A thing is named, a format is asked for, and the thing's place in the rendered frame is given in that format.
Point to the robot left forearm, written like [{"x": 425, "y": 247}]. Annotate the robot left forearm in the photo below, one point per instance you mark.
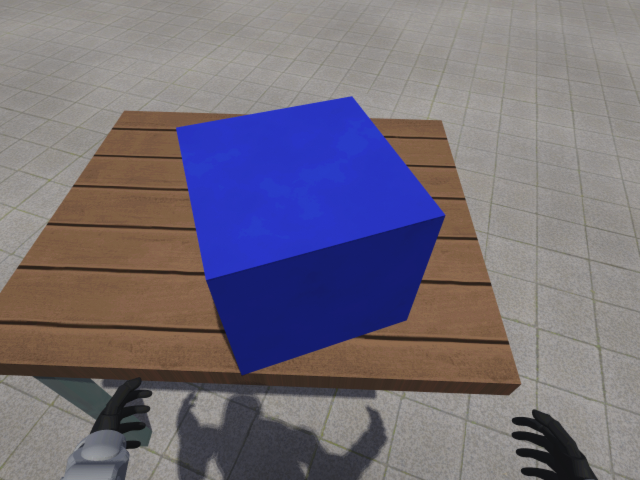
[{"x": 102, "y": 455}]

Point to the robot right hand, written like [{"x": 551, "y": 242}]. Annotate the robot right hand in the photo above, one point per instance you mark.
[{"x": 564, "y": 457}]

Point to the robot left hand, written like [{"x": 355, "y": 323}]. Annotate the robot left hand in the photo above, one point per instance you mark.
[{"x": 114, "y": 412}]

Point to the carton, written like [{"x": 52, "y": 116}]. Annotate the carton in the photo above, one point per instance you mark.
[{"x": 312, "y": 230}]

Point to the table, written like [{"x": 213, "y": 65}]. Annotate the table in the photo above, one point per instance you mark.
[{"x": 114, "y": 286}]

